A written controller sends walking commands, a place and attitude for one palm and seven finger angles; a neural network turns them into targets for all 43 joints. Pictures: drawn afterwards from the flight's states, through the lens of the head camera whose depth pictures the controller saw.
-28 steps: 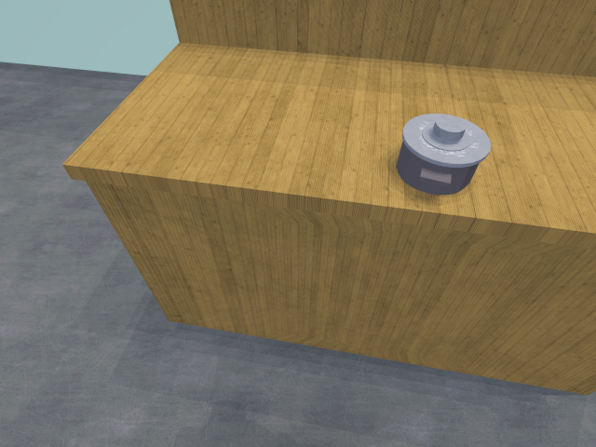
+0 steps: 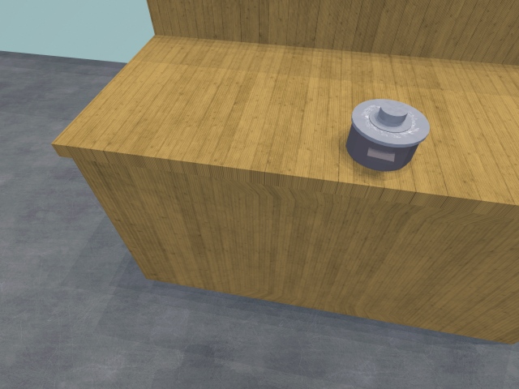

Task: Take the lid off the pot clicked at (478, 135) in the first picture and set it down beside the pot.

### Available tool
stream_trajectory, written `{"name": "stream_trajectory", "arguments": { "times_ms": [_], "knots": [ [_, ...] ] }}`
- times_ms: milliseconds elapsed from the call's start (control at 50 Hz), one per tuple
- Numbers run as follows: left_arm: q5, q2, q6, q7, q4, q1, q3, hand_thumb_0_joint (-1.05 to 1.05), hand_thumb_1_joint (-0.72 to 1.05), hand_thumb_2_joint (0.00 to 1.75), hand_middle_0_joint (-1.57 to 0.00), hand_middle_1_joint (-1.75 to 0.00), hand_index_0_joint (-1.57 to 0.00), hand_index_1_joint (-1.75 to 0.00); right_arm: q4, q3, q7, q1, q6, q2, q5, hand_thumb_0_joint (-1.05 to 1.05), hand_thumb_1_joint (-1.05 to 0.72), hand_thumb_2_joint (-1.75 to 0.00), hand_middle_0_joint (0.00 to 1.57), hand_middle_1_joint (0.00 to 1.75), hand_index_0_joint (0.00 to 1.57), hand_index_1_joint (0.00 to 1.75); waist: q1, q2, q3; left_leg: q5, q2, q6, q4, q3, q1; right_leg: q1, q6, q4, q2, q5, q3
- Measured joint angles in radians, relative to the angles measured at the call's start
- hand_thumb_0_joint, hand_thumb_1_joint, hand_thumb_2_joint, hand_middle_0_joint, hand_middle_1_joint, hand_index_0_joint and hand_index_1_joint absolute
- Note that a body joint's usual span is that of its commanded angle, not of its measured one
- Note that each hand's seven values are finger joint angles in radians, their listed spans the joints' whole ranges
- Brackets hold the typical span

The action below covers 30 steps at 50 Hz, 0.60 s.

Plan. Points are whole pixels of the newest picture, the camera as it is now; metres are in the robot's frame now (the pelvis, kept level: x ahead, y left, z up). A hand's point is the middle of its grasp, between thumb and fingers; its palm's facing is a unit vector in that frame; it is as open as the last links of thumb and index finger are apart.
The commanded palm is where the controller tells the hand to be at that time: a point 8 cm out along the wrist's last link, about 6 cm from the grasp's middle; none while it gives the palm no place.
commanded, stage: look at it before walking up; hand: left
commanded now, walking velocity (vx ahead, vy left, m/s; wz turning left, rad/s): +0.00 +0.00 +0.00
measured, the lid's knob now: (393, 112) +0.62 -0.24 +0.10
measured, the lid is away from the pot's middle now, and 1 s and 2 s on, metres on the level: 0.00 0.00 0.00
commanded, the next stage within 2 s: walk to a spot facing it in 0.08 s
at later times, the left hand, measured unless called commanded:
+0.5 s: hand out of the picture +0.04 +0.18 -0.18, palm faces -0.06 -0.97 -0.24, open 7.3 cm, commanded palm none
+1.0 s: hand (163, 386) +0.16 +0.18 -0.16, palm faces -0.37 -0.89 -0.26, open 7.3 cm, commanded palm none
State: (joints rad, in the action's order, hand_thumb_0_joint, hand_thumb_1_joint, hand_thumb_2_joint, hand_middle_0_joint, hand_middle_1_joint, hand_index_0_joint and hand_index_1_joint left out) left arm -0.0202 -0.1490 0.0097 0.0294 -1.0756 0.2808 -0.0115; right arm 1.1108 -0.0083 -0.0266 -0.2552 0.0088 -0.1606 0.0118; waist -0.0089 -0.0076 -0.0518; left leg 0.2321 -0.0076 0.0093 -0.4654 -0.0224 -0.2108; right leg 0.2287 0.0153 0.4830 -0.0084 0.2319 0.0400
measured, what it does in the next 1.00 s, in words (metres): steps on the spot, turning right: left foot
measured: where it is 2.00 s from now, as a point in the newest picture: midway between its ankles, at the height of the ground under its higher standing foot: outside the picture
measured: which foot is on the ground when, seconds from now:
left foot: down 0.00-0.50, up 0.52-0.74, down 0.76-1.00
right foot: down 0.00-0.76, up 0.78-1.00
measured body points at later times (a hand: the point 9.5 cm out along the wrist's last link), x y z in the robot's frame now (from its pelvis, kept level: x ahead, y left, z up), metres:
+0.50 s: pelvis +0.00 -0.02 -0.01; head +0.04 -0.03 +0.43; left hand +0.05 +0.23 -0.16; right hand +0.02 -0.26 -0.17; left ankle +0.01 +0.11 -0.74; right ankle +0.02 -0.13 -0.74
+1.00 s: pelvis -0.01 +0.01 +0.00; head +0.03 -0.01 +0.44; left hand +0.18 +0.23 -0.14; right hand -0.02 -0.26 -0.14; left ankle +0.02 +0.14 -0.74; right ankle -0.05 -0.11 -0.72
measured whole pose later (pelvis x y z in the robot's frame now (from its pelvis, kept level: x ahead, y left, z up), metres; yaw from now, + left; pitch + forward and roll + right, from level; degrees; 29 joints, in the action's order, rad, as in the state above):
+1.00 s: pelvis -0.01 +0.01 +0.00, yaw -24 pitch +0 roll -1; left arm -0.02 -0.27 -0.06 -0.05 -0.87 0.17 -0.09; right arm 0.86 -0.02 -0.02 -0.17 -0.01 -0.22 0.03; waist 0.02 -0.02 -0.11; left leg 0.32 0.11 -0.03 -0.55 -0.15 -0.23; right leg 0.39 0.04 0.75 -0.02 0.40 -0.04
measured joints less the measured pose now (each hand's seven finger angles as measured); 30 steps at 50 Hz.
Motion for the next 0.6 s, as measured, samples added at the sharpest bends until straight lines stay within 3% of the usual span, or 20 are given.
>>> {"name": "stream_trajectory", "arguments": {
  "times_ms": [240,500,600],
  "knots": [
    [0.001,0.002,-0.002,-0.002,-0.006,-0.005,-0.002,0.0,0.91,0.9,-0.2,-0.3,-0.2,-0.29,0.006,0.002,-0.003,0.009,0.001,-0.003,0.0,0.01,-0.91,-0.9,0.2,0.3,0.2,0.3,0.005,-0.001,-0.003,0.005,0.004,-0.003,0.006,-0.005,0.011,-0.007,-0.003,-0.003,0.004,0.004,0.004],
    [-0.008,-0.033,-0.047,-0.038,0.081,-0.017,-0.053,0.0,0.91,0.9,-0.2,-0.3,-0.2,-0.29,-0.101,-0.045,-0.01,0.054,-0.031,-0.035,0.004,0.01,-0.9,-0.9,0.2,0.3,0.2,0.3,0.02,-0.014,-0.032,0.097,0.069,-0.024,-0.153,-0.094,-0.07,0.122,-0.026,0.169,0.075,0.061,0.091],
    [-0.004,-0.032,-0.039,-0.025,0.119,-0.047,-0.061,0.0,0.91,0.9,-0.2,-0.3,-0.21,-0.29,-0.136,-0.057,-0.018,0.102,-0.041,-0.076,-0.001,0.01,-0.91,-0.9,0.2,0.3,0.2,0.3,0.029,-0.02,-0.051,0.264,0.029,-0.036,-0.415,-0.012,-0.172,0.131,-0.033,0.142,0.09,0.033,0.114]
  ]
}}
